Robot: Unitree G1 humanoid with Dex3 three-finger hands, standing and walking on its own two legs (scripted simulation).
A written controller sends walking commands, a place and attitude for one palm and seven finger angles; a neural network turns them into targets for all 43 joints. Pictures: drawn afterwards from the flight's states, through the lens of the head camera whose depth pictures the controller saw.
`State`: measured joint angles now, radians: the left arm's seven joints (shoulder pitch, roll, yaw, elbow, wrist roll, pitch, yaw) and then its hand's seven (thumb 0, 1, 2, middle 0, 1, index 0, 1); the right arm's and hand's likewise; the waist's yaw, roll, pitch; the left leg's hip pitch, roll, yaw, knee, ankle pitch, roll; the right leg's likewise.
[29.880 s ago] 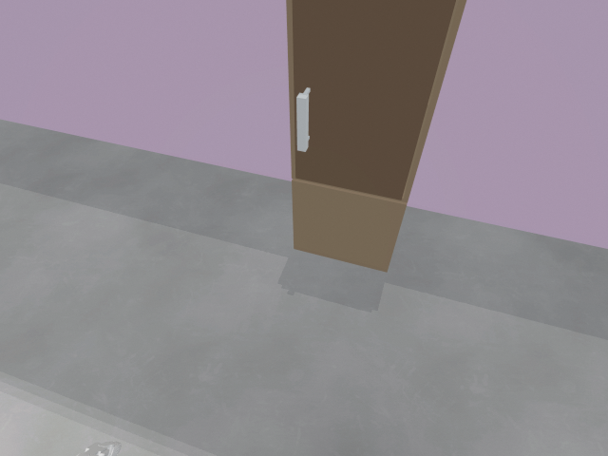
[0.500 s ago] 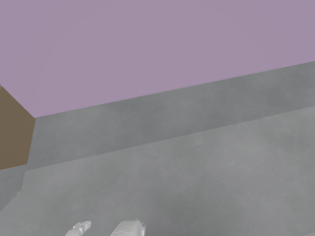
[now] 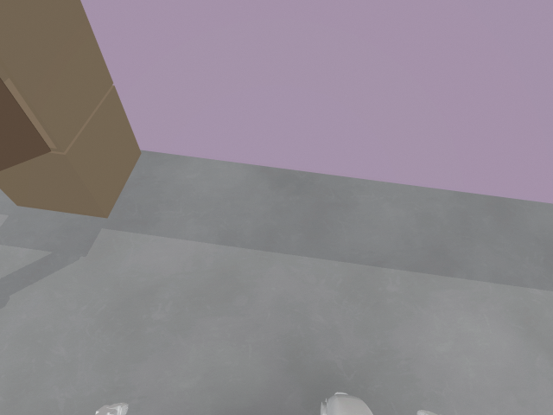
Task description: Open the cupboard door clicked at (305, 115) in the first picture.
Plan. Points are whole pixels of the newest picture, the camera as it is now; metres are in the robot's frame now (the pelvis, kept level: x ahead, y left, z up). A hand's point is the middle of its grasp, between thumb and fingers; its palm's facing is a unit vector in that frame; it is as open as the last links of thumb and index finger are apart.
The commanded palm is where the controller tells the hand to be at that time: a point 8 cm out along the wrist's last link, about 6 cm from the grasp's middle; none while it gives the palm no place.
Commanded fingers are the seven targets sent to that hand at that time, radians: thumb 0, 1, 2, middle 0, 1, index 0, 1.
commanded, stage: turn to face it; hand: left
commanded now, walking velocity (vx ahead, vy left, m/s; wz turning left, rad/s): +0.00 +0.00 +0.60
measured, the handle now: out of the picture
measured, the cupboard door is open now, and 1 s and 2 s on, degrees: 45 45 45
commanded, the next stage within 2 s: take the last steps up to it in 1.06 s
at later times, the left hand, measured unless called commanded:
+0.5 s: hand out of the picture +0.00 +0.16 -0.17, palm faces +0.34 -0.91 -0.24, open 7.3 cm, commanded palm none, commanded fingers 0.00 0.90 0.90 -0.20 -0.30 -0.20 -0.30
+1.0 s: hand out of the picture +0.01 +0.16 -0.16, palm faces +0.51 -0.81 -0.28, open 7.3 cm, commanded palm none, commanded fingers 0.00 0.90 0.90 -0.20 -0.30 -0.20 -0.30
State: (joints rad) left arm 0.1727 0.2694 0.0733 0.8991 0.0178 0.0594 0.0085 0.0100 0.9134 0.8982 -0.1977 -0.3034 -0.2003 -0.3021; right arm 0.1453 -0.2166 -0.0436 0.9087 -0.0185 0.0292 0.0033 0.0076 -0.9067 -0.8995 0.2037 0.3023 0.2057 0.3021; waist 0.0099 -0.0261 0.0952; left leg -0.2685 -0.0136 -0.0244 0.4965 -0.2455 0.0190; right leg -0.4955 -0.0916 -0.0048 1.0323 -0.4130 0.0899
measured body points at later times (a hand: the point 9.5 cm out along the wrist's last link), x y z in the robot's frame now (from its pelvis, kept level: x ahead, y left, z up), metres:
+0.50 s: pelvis +0.01 -0.05 +0.00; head +0.06 -0.03 +0.44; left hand -0.02 +0.20 -0.15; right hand +0.18 -0.27 -0.15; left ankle -0.04 +0.07 -0.71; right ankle +0.02 -0.15 -0.74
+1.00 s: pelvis +0.03 -0.06 -0.01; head +0.08 -0.06 +0.44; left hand -0.02 +0.20 -0.14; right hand +0.21 -0.24 -0.17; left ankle -0.04 +0.06 -0.73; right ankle +0.08 -0.16 -0.74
